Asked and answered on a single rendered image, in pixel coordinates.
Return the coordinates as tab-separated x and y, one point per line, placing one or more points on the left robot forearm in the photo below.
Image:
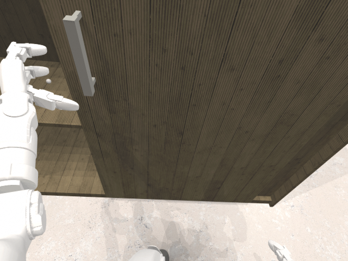
18	142

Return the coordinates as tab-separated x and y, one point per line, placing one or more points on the wardrobe door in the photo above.
202	100
335	124

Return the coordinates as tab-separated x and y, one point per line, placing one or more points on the handle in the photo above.
75	38

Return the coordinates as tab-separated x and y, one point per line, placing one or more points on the left robot hand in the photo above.
14	76

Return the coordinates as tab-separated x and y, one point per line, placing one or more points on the robot left thigh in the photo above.
148	255

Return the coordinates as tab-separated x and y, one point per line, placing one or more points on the robot left shin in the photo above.
154	248

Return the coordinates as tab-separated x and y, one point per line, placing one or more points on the left robot upper arm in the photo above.
22	218

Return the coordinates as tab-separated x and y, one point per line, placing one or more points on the right robot hand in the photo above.
281	252

